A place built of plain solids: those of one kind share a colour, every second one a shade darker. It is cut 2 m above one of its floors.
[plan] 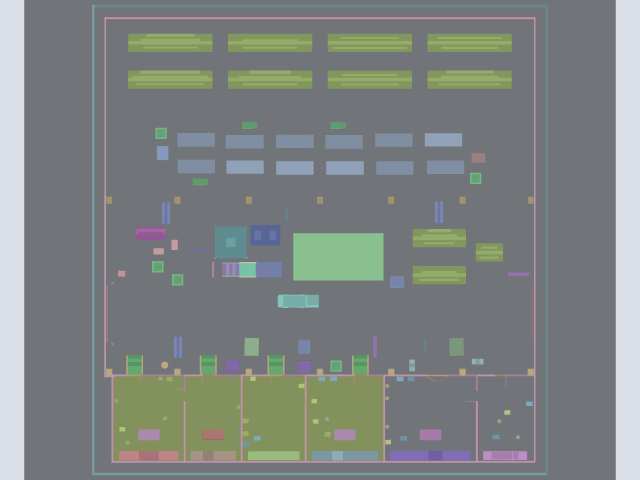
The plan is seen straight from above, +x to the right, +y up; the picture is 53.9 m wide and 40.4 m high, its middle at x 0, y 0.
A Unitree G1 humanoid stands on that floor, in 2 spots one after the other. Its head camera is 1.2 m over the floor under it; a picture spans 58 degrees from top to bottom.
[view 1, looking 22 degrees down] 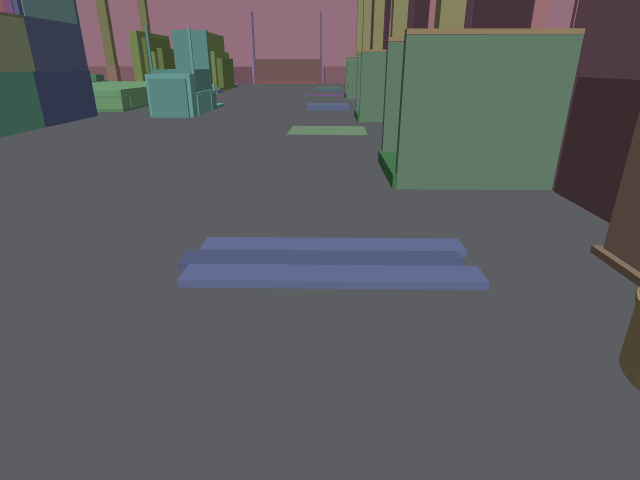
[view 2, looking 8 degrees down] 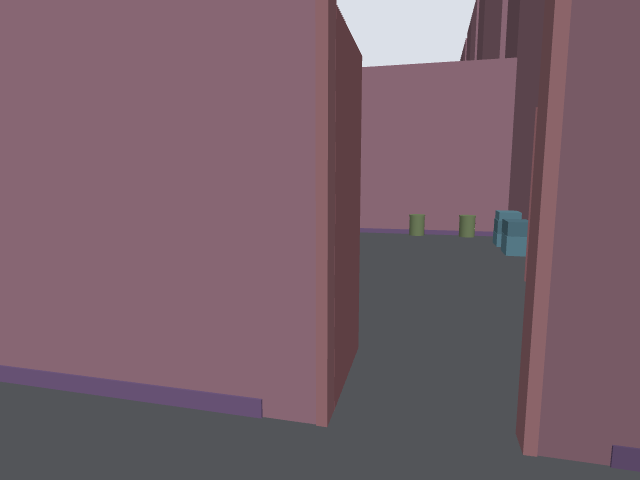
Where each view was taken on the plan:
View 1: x -14.50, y -9.00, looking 1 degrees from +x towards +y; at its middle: boards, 3.07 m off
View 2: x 15.20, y -13.10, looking -166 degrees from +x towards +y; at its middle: jamb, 1.99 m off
